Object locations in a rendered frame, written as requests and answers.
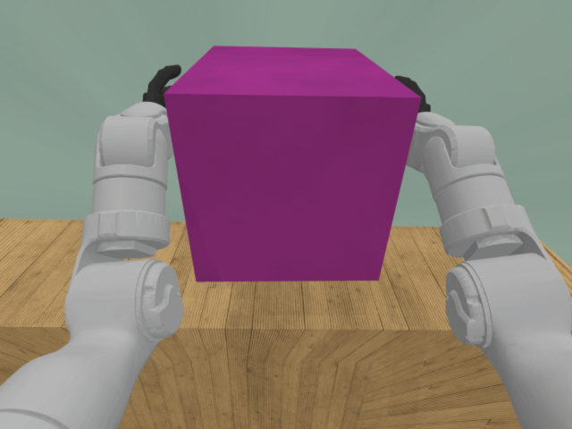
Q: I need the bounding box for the robot right hand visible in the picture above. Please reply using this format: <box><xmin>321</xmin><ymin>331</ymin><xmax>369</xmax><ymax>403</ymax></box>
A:
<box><xmin>395</xmin><ymin>76</ymin><xmax>431</xmax><ymax>113</ymax></box>

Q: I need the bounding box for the right robot forearm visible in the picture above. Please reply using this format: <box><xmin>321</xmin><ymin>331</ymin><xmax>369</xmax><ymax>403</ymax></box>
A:
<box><xmin>406</xmin><ymin>112</ymin><xmax>572</xmax><ymax>329</ymax></box>

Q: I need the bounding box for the carton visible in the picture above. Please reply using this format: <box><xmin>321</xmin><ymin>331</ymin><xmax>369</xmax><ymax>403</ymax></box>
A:
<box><xmin>164</xmin><ymin>46</ymin><xmax>421</xmax><ymax>282</ymax></box>

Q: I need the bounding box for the robot right upper arm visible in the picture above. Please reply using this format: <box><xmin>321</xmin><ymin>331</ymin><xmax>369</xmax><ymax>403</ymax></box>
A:
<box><xmin>446</xmin><ymin>253</ymin><xmax>572</xmax><ymax>429</ymax></box>

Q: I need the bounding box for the robot left upper arm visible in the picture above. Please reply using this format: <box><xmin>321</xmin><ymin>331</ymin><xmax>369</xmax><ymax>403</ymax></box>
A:
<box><xmin>0</xmin><ymin>259</ymin><xmax>184</xmax><ymax>429</ymax></box>

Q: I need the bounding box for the robot left hand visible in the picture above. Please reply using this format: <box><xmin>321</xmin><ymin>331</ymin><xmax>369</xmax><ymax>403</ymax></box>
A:
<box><xmin>143</xmin><ymin>65</ymin><xmax>181</xmax><ymax>108</ymax></box>

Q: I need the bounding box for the left robot forearm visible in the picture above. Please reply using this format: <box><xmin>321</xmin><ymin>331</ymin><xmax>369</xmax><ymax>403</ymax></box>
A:
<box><xmin>64</xmin><ymin>102</ymin><xmax>173</xmax><ymax>332</ymax></box>

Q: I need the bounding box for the pedestal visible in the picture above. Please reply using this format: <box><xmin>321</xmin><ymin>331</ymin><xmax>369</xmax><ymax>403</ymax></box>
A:
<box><xmin>0</xmin><ymin>218</ymin><xmax>572</xmax><ymax>429</ymax></box>

